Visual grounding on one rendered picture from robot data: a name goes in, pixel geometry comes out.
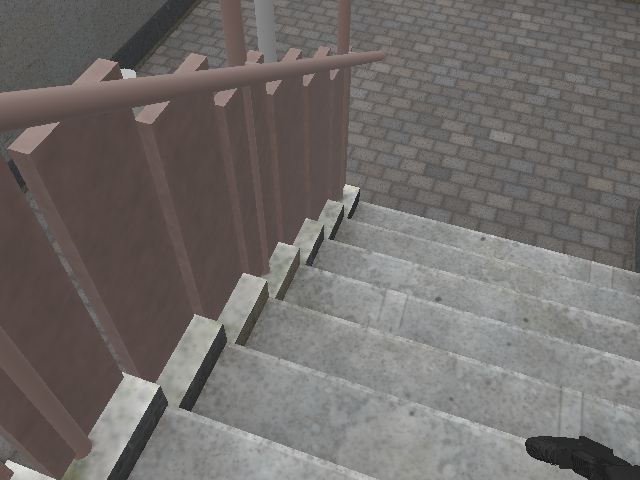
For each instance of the robot right hand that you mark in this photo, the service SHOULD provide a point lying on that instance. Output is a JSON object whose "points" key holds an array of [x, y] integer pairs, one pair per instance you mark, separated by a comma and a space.
{"points": [[584, 456]]}

